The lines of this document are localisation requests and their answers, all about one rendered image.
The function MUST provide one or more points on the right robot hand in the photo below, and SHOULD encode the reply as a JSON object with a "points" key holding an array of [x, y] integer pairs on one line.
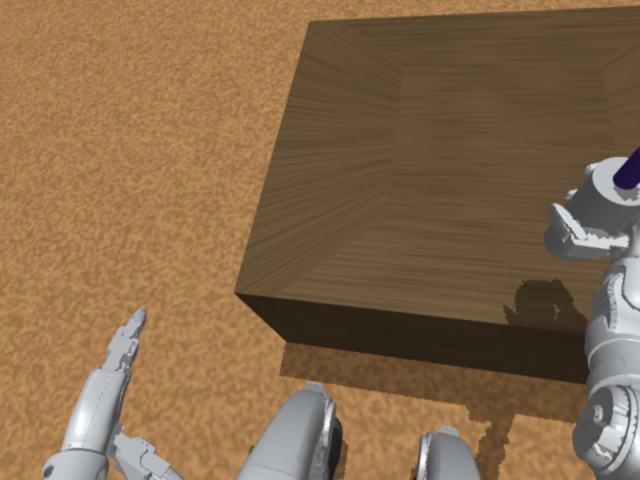
{"points": [[592, 243]]}

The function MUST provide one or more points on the left robot hand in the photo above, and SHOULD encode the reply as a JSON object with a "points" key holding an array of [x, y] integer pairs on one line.
{"points": [[94, 421]]}

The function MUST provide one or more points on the left robot foot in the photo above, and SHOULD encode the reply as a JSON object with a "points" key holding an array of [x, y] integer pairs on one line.
{"points": [[335, 449]]}

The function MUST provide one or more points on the bottle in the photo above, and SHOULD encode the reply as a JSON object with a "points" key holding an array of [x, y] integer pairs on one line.
{"points": [[606, 200]]}

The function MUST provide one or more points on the left robot arm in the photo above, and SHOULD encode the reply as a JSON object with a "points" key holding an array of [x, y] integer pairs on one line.
{"points": [[76, 464]]}

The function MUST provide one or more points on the right robot arm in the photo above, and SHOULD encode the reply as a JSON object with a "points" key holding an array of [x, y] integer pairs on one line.
{"points": [[607, 435]]}

